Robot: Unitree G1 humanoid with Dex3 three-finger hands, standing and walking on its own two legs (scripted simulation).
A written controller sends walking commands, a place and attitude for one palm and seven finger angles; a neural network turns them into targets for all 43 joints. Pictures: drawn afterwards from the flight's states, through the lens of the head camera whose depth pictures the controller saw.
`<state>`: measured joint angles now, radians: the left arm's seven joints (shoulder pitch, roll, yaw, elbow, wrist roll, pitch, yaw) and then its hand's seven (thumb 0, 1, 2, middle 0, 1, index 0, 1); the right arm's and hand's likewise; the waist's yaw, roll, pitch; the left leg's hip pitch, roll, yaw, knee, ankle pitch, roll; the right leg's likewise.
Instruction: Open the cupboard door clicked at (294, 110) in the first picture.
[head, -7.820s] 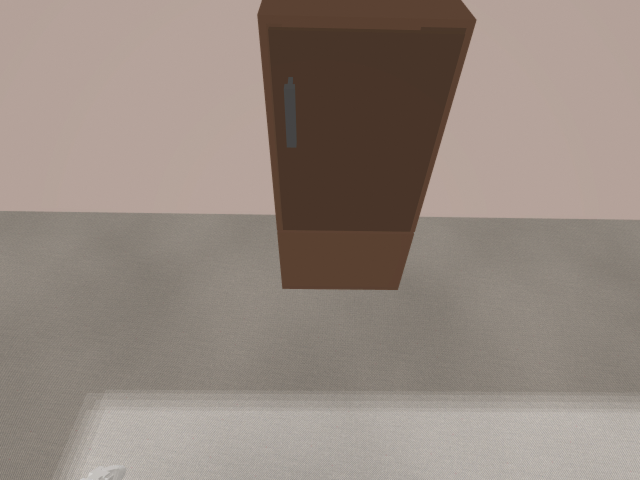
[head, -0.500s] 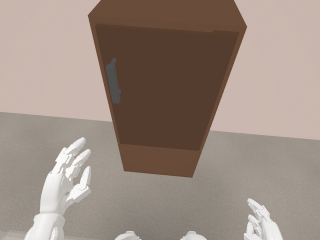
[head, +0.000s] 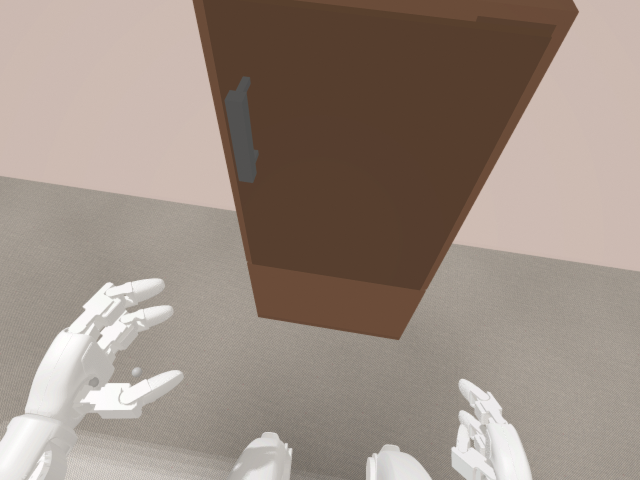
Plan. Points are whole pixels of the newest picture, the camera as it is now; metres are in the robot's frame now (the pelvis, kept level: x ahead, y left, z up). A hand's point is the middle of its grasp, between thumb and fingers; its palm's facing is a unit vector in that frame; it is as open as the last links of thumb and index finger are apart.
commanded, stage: raise the hand with hooked fingers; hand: left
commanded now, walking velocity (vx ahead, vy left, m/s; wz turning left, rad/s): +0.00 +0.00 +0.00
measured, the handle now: (246, 131) +0.57 +0.16 +0.09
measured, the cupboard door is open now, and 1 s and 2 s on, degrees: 0 0 0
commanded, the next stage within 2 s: move the hooked fingers beside the handle in 1.32 s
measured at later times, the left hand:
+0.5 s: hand (107, 316) +0.26 +0.25 +0.09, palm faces -0.07 -1.00 -0.07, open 13.5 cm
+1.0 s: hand (97, 267) +0.31 +0.26 +0.11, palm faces -0.09 -0.99 -0.05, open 14.0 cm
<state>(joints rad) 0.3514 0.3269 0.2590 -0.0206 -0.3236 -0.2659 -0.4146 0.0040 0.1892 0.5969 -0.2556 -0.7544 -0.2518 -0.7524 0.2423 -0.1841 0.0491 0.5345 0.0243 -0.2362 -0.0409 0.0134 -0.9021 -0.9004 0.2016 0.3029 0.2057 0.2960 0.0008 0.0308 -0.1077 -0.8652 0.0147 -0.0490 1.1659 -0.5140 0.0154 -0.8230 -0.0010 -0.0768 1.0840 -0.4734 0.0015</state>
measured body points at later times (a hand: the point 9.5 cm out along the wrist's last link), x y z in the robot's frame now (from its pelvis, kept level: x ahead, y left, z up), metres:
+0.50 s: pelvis +0.02 +0.00 +0.02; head +0.06 +0.02 +0.47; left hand +0.26 +0.30 +0.09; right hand +0.20 -0.24 -0.04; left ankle +0.03 +0.10 -0.65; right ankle +0.04 -0.13 -0.65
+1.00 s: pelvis +0.01 +0.00 +0.03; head +0.06 +0.01 +0.48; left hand +0.31 +0.32 +0.12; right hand +0.16 -0.26 -0.04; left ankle +0.03 +0.10 -0.65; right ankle +0.04 -0.13 -0.65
